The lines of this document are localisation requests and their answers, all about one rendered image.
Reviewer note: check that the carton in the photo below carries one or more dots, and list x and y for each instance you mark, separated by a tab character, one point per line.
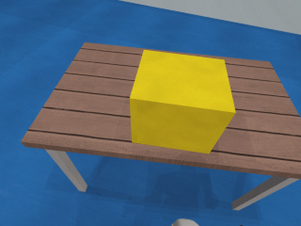
180	102

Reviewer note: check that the table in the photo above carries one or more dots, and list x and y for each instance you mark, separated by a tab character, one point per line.
89	112

